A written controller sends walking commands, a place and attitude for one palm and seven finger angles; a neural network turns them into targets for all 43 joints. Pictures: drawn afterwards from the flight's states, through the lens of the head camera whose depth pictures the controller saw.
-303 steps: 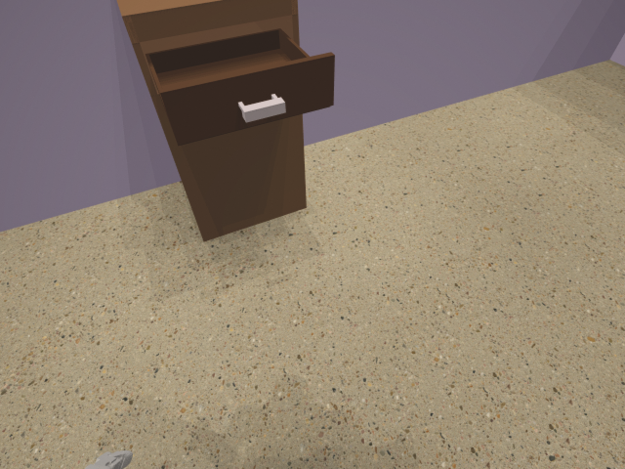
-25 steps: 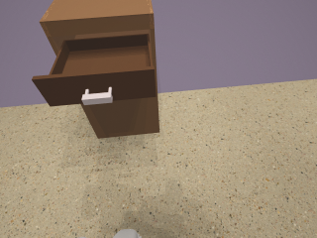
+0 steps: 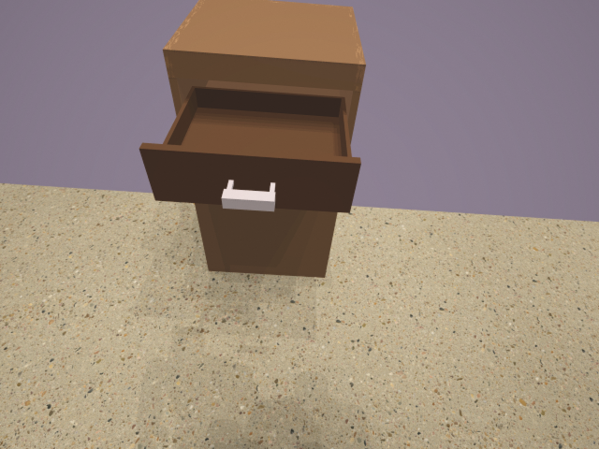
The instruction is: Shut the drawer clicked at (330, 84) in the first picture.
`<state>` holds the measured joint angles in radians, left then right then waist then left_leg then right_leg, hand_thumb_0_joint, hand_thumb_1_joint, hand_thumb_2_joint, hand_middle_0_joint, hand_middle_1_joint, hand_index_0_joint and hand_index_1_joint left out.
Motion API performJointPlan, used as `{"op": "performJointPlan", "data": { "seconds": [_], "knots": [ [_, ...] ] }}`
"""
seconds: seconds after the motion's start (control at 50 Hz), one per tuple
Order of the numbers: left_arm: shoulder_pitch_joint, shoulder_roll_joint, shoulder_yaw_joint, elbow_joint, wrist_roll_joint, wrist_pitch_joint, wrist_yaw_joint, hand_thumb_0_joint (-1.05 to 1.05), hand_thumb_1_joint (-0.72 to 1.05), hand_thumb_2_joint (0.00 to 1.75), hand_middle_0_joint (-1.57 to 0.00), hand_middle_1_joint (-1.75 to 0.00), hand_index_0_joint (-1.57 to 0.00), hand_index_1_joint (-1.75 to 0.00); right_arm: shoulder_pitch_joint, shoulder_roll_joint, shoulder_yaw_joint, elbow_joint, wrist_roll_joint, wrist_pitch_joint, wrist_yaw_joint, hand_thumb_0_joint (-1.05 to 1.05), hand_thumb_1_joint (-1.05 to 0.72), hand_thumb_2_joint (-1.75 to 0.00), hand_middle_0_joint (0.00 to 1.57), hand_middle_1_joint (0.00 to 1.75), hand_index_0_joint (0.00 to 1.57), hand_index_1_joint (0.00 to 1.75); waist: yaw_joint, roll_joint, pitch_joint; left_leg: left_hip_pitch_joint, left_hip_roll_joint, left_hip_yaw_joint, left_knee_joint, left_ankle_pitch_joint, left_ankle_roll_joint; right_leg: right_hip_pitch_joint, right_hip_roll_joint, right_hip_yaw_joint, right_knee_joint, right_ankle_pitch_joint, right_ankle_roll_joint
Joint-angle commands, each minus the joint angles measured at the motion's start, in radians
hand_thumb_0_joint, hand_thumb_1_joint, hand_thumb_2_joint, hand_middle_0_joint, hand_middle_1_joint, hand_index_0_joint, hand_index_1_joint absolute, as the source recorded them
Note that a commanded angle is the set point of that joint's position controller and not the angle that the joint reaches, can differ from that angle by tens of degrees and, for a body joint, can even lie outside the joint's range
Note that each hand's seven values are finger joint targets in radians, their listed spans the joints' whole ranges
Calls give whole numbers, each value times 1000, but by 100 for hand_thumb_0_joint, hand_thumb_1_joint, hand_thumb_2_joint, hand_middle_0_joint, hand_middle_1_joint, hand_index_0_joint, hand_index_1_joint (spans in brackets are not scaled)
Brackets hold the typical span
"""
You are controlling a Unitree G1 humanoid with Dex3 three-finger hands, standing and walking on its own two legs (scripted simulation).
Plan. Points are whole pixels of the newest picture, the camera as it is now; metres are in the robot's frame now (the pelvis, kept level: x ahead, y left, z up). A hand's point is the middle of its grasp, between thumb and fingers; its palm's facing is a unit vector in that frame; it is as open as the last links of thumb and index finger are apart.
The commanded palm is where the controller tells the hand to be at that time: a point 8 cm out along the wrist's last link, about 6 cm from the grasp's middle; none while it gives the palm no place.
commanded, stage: take the last steps up to it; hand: left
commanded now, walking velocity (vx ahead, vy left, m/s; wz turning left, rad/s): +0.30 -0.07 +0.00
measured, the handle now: (250, 192) +0.59 +0.14 -0.03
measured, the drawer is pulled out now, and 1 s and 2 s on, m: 0.30 0.30 0.30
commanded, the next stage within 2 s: come to a stop and stand still in 0.90 s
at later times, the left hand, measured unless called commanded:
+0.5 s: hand out of the picture +0.09 +0.09 -0.17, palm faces +0.11 -0.97 -0.21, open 7.3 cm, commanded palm none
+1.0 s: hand (216, 411) +0.22 +0.15 -0.19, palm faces +0.12 -0.98 -0.17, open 7.4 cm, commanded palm none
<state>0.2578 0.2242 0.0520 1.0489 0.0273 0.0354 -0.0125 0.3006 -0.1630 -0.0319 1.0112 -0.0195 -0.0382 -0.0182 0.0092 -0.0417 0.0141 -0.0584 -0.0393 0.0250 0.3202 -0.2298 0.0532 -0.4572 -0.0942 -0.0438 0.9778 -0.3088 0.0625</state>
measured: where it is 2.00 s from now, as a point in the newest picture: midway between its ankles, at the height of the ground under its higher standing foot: outside the picture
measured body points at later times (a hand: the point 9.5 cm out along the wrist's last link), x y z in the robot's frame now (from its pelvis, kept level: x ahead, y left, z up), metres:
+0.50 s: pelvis +0.11 -0.08 +0.00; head +0.10 -0.10 +0.45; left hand +0.08 +0.14 -0.15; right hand +0.12 -0.32 -0.16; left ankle +0.14 +0.08 -0.67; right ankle +0.11 -0.15 -0.75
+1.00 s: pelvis +0.25 -0.02 -0.01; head +0.27 -0.01 +0.44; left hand +0.22 +0.20 -0.17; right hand +0.35 -0.25 -0.15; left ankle +0.25 +0.07 -0.75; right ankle +0.24 -0.15 -0.67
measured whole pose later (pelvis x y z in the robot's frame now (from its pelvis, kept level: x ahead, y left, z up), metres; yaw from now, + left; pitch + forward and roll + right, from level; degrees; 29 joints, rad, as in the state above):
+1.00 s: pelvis +0.25 -0.02 -0.01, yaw +1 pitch -1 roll +1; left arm 0.31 0.15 0.06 1.13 0.02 -0.02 0.02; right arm 0.17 -0.14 -0.05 1.02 -0.01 -0.09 -0.03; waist 0.03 -0.04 0.06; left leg -0.17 0.01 0.16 0.43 -0.24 0.05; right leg -0.45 -0.09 -0.06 1.07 -0.38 0.01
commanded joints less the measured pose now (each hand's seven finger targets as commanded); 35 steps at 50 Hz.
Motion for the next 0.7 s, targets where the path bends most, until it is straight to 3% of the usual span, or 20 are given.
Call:
{"op": "performJointPlan", "data": {
  "seconds": [0.0,0.06,0.1,0.14,0.16,0.18,0.2,0.22,0.24,0.26,0.28,0.3,0.32,0.36,0.4,0.44,0.54,0.68],
  "knots": [
    [-130,46,5,-103,-3,-34,-10,0,90,90,-20,-30,-20,-30,97,-166,-41,-5,-8,-12,-13,0,-90,-90,20,30,20,30,-54,163,129,-17,313,-256,-183,-33,139,-123,-28,7,-154,4,-12],
    [-158,33,6,-113,-5,-45,-14,0,90,90,-20,-30,-20,-30,105,-176,-44,12,-13,-12,-11,0,-90,-90,20,30,20,30,-56,167,111,-43,319,-251,-158,-34,136,-40,-13,-10,-270,-8,-24],
    [-130,26,10,-102,-7,-51,-15,0,90,90,-20,-30,-20,-30,95,-177,-44,22,-14,-10,-9,0,-90,-90,20,30,20,30,-37,154,107,-108,305,-229,-123,-35,120,74,15,-33,-342,16,-32],
    [-27,30,19,-63,-5,-59,-13,0,90,90,-20,-30,-20,-30,75,-168,-41,32,-12,-7,-9,0,-90,-90,20,30,20,30,13,111,63,-191,258,-181,-23,-73,81,272,51,-61,-449,85,-40],
    [48,57,28,-34,-2,-68,-8,0,90,90,-20,-30,-20,-30,85,-142,-35,41,-7,-8,-7,0,-90,-90,20,30,20,30,44,54,46,-267,205,-139,102,-97,49,411,42,-30,-511,72,-51],
    [167,124,41,0,4,-82,0,0,90,90,-20,-30,-20,-30,95,-98,-25,35,2,-13,0,0,-90,-90,20,30,20,30,91,-85,-30,-395,120,-32,356,-154,5,582,-116,169,-603,-89,-106],
    [265,212,58,22,-2,-86,9,0,90,90,-20,-30,-20,-30,74,-64,-13,1,7,-13,5,0,-90,-90,20,30,20,30,115,-304,-51,-570,32,49,623,-372,-22,649,-323,498,-757,-173,-201],
    [279,209,54,17,-14,-80,19,0,90,90,-20,-30,-20,-30,23,-107,-24,-20,3,-5,8,0,-90,-90,20,30,20,30,123,-161,-10,-601,73,-21,773,-371,-16,559,-368,548,-825,-233,-248],
    [191,175,49,6,-17,-86,20,0,90,90,-20,-30,-20,-30,40,-111,-35,1,3,-4,13,0,-90,-90,20,30,20,30,80,-123,8,-580,114,-52,842,-263,-7,456,-328,498,-848,-349,-243],
    [114,140,40,-12,-16,-85,22,0,90,90,-20,-30,-20,-30,31,-97,-39,13,0,1,16,0,-90,-90,20,30,20,30,50,-89,61,-574,134,-38,874,-203,-15,358,-309,456,-863,-377,-237],
    [65,101,28,-29,-15,-87,25,0,90,90,-20,-30,-20,-30,44,-88,-39,25,-6,11,20,0,-90,-90,20,30,20,30,17,-29,83,-540,151,-37,879,-140,-27,282,-277,373,-866,-313,-225],
    [32,67,20,-34,-14,-93,28,0,90,90,-20,-30,-20,-30,71,-63,-40,38,-9,22,23,0,-90,-90,20,30,20,30,-12,-14,96,-499,163,-32,866,-90,-40,211,-246,279,-875,-235,-208],
    [30,50,15,-30,-14,-96,29,0,90,90,-20,-30,-20,-30,98,-44,-40,49,-10,29,25,0,-90,-90,20,30,20,30,-27,14,85,-461,160,-26,844,-58,-48,193,-211,214,-873,-155,-198],
    [48,24,7,-15,-12,-106,29,0,90,90,-20,-30,-20,-30,116,-26,-39,57,-13,38,27,0,-90,-90,20,30,20,30,-44,-48,111,-457,163,-4,807,5,-67,163,-169,113,-881,-55,-180],
    [82,23,3,2,-12,-110,28,0,90,90,-20,-30,-20,-30,85,-35,-43,48,-13,43,30,0,-90,-90,20,30,20,30,-34,-69,120,-480,167,5,771,41,-81,181,-160,102,-897,-49,-185],
    [124,24,4,17,-12,-119,29,0,90,90,-20,-30,-20,-30,33,-41,-45,31,-12,37,34,0,-90,-90,20,30,20,30,-20,-36,119,-528,174,3,726,63,-86,248,-169,112,-900,1,-205],
    [218,22,1,58,-6,-127,30,0,90,90,-20,-30,-20,-30,-121,-38,-40,-16,-9,22,40,0,-90,-90,20,30,20,30,24,-25,126,-590,175,13,567,37,-84,384,-188,119,-862,143,-236],
    [276,29,4,99,-1,-112,36,0,90,90,-20,-30,-20,-30,-227,-10,-20,-50,-3,-1,40,0,-90,-90,20,30,20,30,54,-67,97,-420,110,78,326,-40,-49,435,-184,72,-731,429,-221]
  ]
}}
